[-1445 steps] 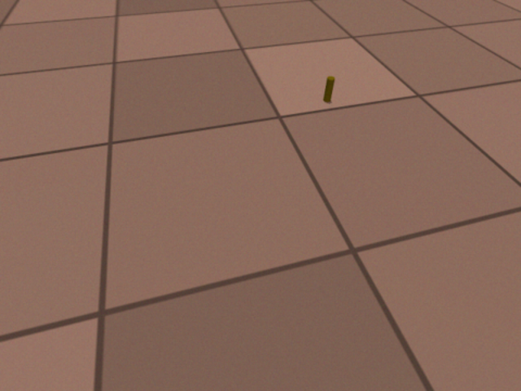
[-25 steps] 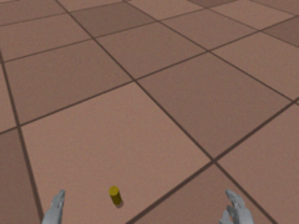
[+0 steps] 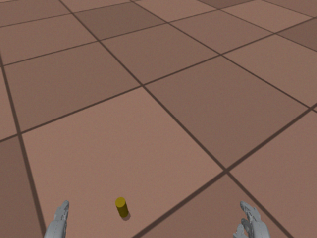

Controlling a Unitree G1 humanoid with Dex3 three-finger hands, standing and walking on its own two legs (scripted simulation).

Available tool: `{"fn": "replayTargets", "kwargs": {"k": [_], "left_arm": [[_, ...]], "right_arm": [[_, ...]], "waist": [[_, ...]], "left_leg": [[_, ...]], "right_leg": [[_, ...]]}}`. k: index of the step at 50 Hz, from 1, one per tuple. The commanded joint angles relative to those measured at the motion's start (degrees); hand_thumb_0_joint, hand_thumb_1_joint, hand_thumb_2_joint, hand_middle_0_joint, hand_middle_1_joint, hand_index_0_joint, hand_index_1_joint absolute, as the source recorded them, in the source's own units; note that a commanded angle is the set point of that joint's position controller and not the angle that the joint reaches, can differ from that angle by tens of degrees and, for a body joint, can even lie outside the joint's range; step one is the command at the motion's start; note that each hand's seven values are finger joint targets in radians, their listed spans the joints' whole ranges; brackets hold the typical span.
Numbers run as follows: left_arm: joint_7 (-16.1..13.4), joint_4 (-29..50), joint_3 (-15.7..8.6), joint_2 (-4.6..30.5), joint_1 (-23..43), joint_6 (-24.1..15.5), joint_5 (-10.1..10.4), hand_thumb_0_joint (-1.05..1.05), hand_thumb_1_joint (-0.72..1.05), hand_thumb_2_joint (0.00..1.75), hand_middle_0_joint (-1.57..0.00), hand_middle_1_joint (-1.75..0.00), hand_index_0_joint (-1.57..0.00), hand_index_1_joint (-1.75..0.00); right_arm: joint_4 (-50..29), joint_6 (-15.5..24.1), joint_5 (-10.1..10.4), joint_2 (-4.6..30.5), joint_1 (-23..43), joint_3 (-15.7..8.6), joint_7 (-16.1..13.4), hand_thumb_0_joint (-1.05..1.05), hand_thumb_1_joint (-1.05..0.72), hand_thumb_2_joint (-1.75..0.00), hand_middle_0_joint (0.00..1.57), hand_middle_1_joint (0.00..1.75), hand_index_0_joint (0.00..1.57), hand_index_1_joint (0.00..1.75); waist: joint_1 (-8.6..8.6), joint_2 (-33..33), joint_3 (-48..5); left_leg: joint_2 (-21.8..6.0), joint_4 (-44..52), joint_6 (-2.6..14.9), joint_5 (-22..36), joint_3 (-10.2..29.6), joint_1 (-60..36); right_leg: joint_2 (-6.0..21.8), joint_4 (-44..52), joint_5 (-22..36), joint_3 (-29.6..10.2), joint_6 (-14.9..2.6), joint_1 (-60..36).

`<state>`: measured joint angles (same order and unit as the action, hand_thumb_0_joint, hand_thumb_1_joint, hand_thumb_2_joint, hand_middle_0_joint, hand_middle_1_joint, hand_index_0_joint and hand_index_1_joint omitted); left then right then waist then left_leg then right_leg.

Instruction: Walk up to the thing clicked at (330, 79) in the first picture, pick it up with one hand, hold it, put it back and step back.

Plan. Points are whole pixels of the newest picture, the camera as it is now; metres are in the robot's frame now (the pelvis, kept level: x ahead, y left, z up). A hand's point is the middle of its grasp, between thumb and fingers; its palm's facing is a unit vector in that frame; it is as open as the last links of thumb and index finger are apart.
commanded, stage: stand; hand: left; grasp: from the side
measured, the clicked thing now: (122, 207) +0.43 +0.18 -0.64
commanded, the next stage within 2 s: none
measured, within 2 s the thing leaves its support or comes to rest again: neither
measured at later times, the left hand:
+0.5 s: hand out of the picture +0.15 +0.21 -0.09, palm faces -0.03 -0.94 -0.33, open 9.0 cm
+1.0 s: hand out of the picture +0.05 +0.25 -0.11, palm faces +0.00 -0.94 -0.34, open 7.3 cm
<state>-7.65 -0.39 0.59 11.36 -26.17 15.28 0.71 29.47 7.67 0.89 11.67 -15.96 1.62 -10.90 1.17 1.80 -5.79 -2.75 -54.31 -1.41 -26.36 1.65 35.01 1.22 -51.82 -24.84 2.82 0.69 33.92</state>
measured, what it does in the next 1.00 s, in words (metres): stands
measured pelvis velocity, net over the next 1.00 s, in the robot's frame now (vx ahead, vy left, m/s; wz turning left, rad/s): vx -0.01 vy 0.01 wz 0.01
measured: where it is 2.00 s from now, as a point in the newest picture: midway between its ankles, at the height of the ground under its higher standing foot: outside the picture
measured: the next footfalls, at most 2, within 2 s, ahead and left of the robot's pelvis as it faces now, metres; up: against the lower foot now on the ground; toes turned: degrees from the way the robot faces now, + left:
none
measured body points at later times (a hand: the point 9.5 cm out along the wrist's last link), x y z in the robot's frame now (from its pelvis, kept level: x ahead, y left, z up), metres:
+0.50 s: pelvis -0.01 +0.00 +0.01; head +0.01 +0.01 +0.46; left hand +0.15 +0.26 -0.07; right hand +0.14 -0.25 -0.09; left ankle +0.01 +0.13 -0.69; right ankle +0.01 -0.13 -0.69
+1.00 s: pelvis -0.01 +0.01 +0.05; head -0.01 +0.01 +0.50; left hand +0.05 +0.30 -0.08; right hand +0.07 -0.27 -0.09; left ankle +0.01 +0.13 -0.69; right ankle +0.01 -0.13 -0.69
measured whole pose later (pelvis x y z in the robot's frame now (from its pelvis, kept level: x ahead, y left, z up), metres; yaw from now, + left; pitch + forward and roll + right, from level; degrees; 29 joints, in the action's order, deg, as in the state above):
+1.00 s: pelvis -0.01 +0.01 +0.05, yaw +1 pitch -4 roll +0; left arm -1.0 -59.9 -0.3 17.6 -11.2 -0.4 -1.6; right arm 59.7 0.3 -1.5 16.9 -9.8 -0.8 -0.6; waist -0.8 0.7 3.3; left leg -0.1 -27.6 0.0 -13.4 0.0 10.7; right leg 3.4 -27.2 -13.1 2.1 2.0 10.5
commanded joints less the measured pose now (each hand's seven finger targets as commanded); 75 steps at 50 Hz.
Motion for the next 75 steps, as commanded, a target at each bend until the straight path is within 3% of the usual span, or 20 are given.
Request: {"fn": "replayTargets", "kwargs": {"k": [1,5,6,7,8,12,16,17,18,20,25,27,30,34,46,50,55,62,67,75], "left_arm": [[-0.7,10.3,-2.7,5.4,1.5,-2.8,-0.4,0.00,-0.56,0.05,-0.05,-0.06,-0.05,-0.06],[-0.9,10.5,-3.5,6.4,2.6,-3.0,-0.6,0.00,-0.30,0.30,-0.20,-0.30,-0.20,-0.30],[-0.8,10.0,-2.9,5.9,2.7,-2.9,-0.5,0.00,-0.22,0.38,-0.20,-0.30,-0.20,-0.30],[-1.0,13.0,-4.2,7.5,4.1,-3.2,-0.5,0.00,-0.14,0.46,-0.20,-0.30,-0.20,-0.30],[-0.8,8.4,-2.3,4.8,1.4,-2.9,-0.6,0.00,-0.06,0.54,-0.20,-0.30,-0.20,-0.30],[-0.9,10.1,-2.6,5.5,2.5,-3.1,-0.7,0.00,0.26,0.86,-0.20,-0.30,-0.20,-0.30],[-0.9,10.6,-3.4,6.2,1.4,-3.3,-0.5,0.00,0.58,0.90,-0.20,-0.30,-0.20,-0.30],[-0.7,7.9,-2.1,4.5,-0.3,-2.9,-0.6,0.00,0.66,0.90,-0.20,-0.30,-0.20,-0.30],[2.1,-12.1,-5.6,13.4,11.4,-9.8,-6.2,0.00,0.74,0.90,-0.20,-0.30,-0.20,-0.30],[4.4,-17.4,-6.2,15.1,10.4,-13.8,-6.9,0.00,0.90,0.90,-0.20,-0.30,-0.20,-0.30],[6.4,-26.9,-5.1,15.0,13.2,-16.6,-3.7,0.00,0.90,0.90,-0.20,-0.30,-0.20,-0.30],[6.4,-31.1,-4.8,14.9,13.7,-16.8,-3.4,0.00,0.90,0.90,-0.20,-0.30,-0.20,-0.30],[6.2,-36.4,-4.7,14.8,14.1,-17.2,-3.5,0.00,0.90,0.90,-0.20,-0.30,-0.20,-0.30],[5.8,-42.1,-4.5,16.2,15.2,-17.7,-3.1,0.00,0.90,0.90,-0.20,-0.30,-0.20,-0.30],[5.7,-55.1,-3.5,17.6,16.6,-17.0,-2.3,0.00,0.90,0.90,-0.20,-0.30,-0.20,-0.30],[5.8,-57.7,-3.2,18.1,17.6,-17.1,-2.2,0.00,0.90,0.90,-0.20,-0.30,-0.20,-0.30],[6.1,-60.2,-3.1,18.3,18.3,-16.7,-2.2,0.00,0.90,0.90,-0.20,-0.30,-0.20,-0.30],[6.1,-62.0,-3.1,18.8,19.8,-17.1,-2.3,0.00,0.90,0.90,-0.20,-0.30,-0.20,-0.30],[6.3,-62.7,-3.1,19.3,20.6,-16.8,-2.1,0.00,0.90,0.90,-0.20,-0.30,-0.20,-0.30],[6.5,-63.4,-3.2,19.5,20.8,-17.0,-1.9,0.00,0.90,0.90,-0.20,-0.30,-0.20,-0.30]], "right_arm": [[-9.0,3.2,-0.6,6.4,4.1,-2.6,-0.5,0.00,-0.90,-0.90,0.20,0.30,0.20,0.30],[-9.1,3.2,-0.6,6.4,4.2,-2.6,-0.7,0.00,-0.90,-0.90,0.20,0.30,0.20,0.30],[-9.1,3.3,-0.5,6.4,4.2,-2.4,-0.7,0.00,-0.90,-0.90,0.20,0.30,0.20,0.30],[-8.9,3.2,-0.5,6.2,3.9,-2.5,-0.8,0.00,-0.90,-0.90,0.20,0.30,0.20,0.30],[-8.8,3.4,-0.6,6.3,4.3,-2.4,-0.8,0.00,-0.90,-0.90,0.20,0.30,0.20,0.30],[-9.2,3.5,-0.6,6.2,4.5,-2.5,-0.8,0.00,-0.90,-0.90,0.20,0.30,0.20,0.30],[-8.7,3.5,-0.6,6.2,4.0,-2.4,-0.6,0.00,-0.90,-0.90,0.20,0.30,0.20,0.30],[-8.8,3.5,-0.6,6.2,4.3,-2.4,-0.6,0.00,-0.90,-0.90,0.20,0.30,0.20,0.30],[3.1,-0.7,-7.0,15.0,7.1,-5.1,2.8,0.00,-0.90,-0.90,0.20,0.30,0.20,0.30],[6.3,-3.1,-7.3,13.9,6.2,-5.6,6.1,0.00,-0.90,-0.90,0.20,0.30,0.20,0.30],[9.6,-3.9,-4.0,14.1,6.4,-6.0,9.6,0.00,-0.90,-0.90,0.20,0.30,0.20,0.30],[11.5,-4.2,-4.0,14.3,7.9,-6.3,9.9,0.00,-0.90,-0.90,0.20,0.30,0.20,0.30],[13.7,-4.5,-4.3,14.8,9.1,-6.2,10.0,0.00,-0.90,-0.90,0.20,0.30,0.20,0.30],[17.6,-5.0,-3.6,15.0,6.7,-6.1,9.8,0.00,-0.90,-0.90,0.20,0.30,0.20,0.30],[25.9,-6.1,-2.6,16.7,8.1,-5.0,9.6,0.00,-0.90,-0.90,0.20,0.30,0.20,0.30],[27.9,-6.1,-2.4,16.9,8.5,-4.8,9.6,0.00,-0.90,-0.90,0.20,0.30,0.20,0.30],[29.7,-6.5,-2.4,17.4,9.4,-4.8,9.8,0.00,-0.90,-0.90,0.20,0.30,0.20,0.30],[31.1,-6.5,-2.2,17.2,10.0,-4.6,10.0,0.00,-0.90,-0.90,0.20,0.30,0.20,0.30],[32.1,-6.9,-2.3,17.6,9.8,-4.4,10.1,0.00,-0.90,-0.90,0.20,0.30,0.20,0.30],[32.7,-6.6,-2.1,17.9,9.6,-4.2,10.1,0.00,-0.90,-0.90,0.20,0.30,0.20,0.30]], "waist": [[0.12,-0.8,-6.2],[0.20,-0.8,-6.4],[0.13,-1.0,-4.7],[-0.23,0.1,-6.2],[0.24,-1.0,-4.4],[-0.03,-0.1,-4.5],[-0.41,-0.6,-4.8],[-0.15,-1.5,-4.2],[-1.74,-4.6,3.7],[-1.39,-7.3,-0.5],[-2.13,-2.2,0.1],[-2.67,-0.2,0.8],[-3.06,1.7,1.1],[-1.75,-2.0,1.6],[-2.05,-1.0,6.3],[-1.80,-1.6,6.9],[-2.09,-0.5,9.0],[-1.77,-2.7,7.5],[-1.61,-1.7,9.3],[-1.57,-1.7,7.0]], "left_leg": [[2.3,8.4,1.74,10.7,-1.6,-3.8],[2.3,8.4,1.79,10.1,-1.6,-3.8],[2.4,8.7,1.80,8.4,-1.8,-3.0],[2.3,8.6,1.75,8.9,-1.8,-3.8],[2.3,9.0,1.73,8.2,-1.7,-3.2],[2.2,9.6,1.62,7.2,-1.5,-3.0],[2.2,9.1,1.69,8.9,-1.6,-3.2],[2.2,9.1,1.74,8.7,-1.6,-3.1],[0.3,11.7,3.24,15.9,2.4,-4.2],[0.5,10.5,5.11,13.4,0.6,-8.1],[0.5,15.9,4.97,10.5,1.9,-12.9],[-0.3,18.9,5.11,8.3,3.5,-13.0],[-1.8,22.9,5.05,10.2,5.3,-13.3],[-1.1,22.3,4.39,17.7,3.6,-18.1],[-2.9,33.4,3.38,17.1,4.8,-22.8],[-2.7,35.3,2.85,17.5,4.5,-23.9],[-3.1,38.5,2.63,9.5,5.4,-22.2],[-3.0,37.6,2.46,14.7,4.5,-25.6],[-2.6,38.2,2.32,10.4,4.1,-23.9],[-3.3,38.0,2.39,14.7,3.8,-25.5]], "right_leg": [[-1.9,8.7,9.5,0.8,-0.83,-4.4],[-1.9,9.1,9.1,0.8,-0.70,-4.1],[-1.8,9.4,7.5,0.8,-0.70,-3.2],[-1.7,9.4,7.9,0.6,-0.83,-4.1],[-1.8,9.2,7.1,0.7,-0.79,-3.6],[-2.0,9.4,6.0,1.1,-0.98,-3.2],[-1.9,9.1,7.4,1.0,-0.97,-3.8],[-2.0,9.0,7.3,1.0,-0.90,-3.5],[2.6,10.4,10.0,-4.2,-4.01,-10.7],[5.0,12.5,10.7,-8.7,-6.02,-11.0],[4.4,14.9,8.2,-7.2,-4.49,-11.4],[3.9,16.0,6.5,-5.8,-3.70,-12.7],[3.3,16.3,10.0,-4.4,-2.73,-16.9],[5.0,19.8,16.9,-5.7,-3.15,-18.5],[5.4,29.3,15.0,-5.1,-1.78,-24.4],[5.7,31.5,15.2,-5.3,-1.38,-25.7],[5.5,32.9,10.8,-5.1,-1.21,-25.8],[6.5,35.5,11.9,-5.8,-0.95,-25.7],[6.2,36.7,7.3,-6.3,-0.90,-24.3],[6.6,36.4,12.2,-6.5,-1.29,-26.1]]}}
